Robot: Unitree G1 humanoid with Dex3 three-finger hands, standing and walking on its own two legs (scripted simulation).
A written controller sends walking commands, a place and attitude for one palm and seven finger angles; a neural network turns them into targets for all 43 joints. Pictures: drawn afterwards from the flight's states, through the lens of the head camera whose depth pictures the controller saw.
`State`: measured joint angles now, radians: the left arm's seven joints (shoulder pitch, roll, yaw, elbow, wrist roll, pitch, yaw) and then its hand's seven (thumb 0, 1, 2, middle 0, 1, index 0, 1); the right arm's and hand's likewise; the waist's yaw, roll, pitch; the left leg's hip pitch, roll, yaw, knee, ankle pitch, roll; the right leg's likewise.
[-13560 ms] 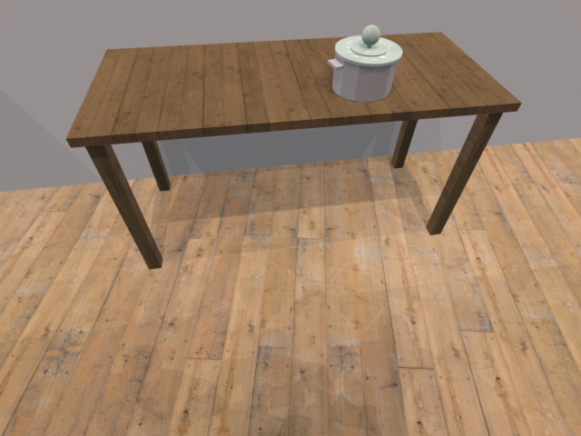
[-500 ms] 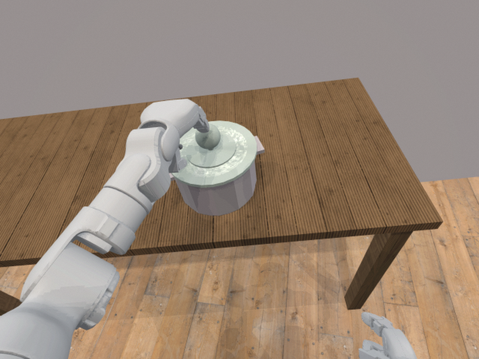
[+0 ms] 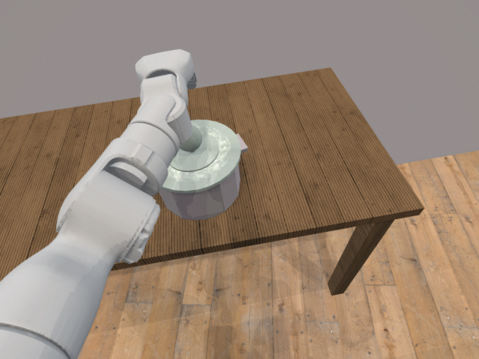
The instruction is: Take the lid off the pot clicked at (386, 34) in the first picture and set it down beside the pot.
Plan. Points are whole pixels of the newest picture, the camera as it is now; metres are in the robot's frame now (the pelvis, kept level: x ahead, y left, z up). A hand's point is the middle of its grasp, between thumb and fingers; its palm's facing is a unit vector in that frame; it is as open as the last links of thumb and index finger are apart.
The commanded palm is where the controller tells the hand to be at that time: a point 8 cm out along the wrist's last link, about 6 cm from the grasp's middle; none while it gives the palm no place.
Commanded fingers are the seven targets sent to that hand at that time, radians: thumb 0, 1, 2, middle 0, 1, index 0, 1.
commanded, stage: move the open hand above the knob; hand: left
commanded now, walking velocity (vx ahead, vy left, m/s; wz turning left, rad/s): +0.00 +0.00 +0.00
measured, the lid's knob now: (188, 138) +0.52 +0.07 +0.08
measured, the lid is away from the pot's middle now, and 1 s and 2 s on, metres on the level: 0.00 0.00 0.01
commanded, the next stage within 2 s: lower the open fingers around the knob in 0.80 s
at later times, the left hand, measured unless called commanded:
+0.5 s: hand (179, 105) +0.48 +0.06 +0.18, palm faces -0.15 -0.03 -0.99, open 10.5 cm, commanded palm +0.47 +0.06 +0.22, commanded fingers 0.00 -0.41 1.57 -0.82 -0.08 -0.82 -0.08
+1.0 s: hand (178, 108) +0.49 +0.07 +0.17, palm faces -0.23 -0.05 -0.97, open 10.5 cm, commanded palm +0.48 +0.08 +0.21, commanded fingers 0.00 -0.41 1.57 -0.82 -0.08 -0.82 -0.08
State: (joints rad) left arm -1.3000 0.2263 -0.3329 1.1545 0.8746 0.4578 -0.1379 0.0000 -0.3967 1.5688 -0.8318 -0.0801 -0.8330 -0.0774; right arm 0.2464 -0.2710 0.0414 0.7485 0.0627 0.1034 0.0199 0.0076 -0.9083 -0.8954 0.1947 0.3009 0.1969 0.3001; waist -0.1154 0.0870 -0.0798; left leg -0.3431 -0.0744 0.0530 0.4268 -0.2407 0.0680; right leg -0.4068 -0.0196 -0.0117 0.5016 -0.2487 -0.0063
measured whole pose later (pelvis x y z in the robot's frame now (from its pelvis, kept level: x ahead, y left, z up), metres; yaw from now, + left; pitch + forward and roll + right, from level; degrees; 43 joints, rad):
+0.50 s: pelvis +0.00 +0.00 +0.00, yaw +2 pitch +8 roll +1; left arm -1.28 0.16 -0.39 1.09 0.86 0.42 -0.15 0.00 -0.40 1.57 -0.84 -0.08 -0.84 -0.08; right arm 0.15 -0.26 0.04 0.73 0.06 0.07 0.02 0.01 -0.91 -0.90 0.19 0.30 0.20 0.30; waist -0.08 0.09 -0.09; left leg -0.34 -0.09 0.02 0.44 -0.24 0.07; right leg -0.38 -0.03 -0.04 0.51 -0.26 0.00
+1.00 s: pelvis +0.00 -0.01 +0.00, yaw +1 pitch +8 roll +1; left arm -1.23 0.25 -0.33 1.05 0.88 0.36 -0.22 0.00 -0.40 1.57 -0.83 -0.08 -0.83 -0.08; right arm 0.25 -0.29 0.02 0.73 0.06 0.07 -0.02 0.01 -0.91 -0.90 0.19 0.30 0.20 0.30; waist -0.11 0.09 -0.07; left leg -0.33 -0.06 0.03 0.42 -0.24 0.06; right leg -0.37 -0.01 -0.04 0.46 -0.24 -0.02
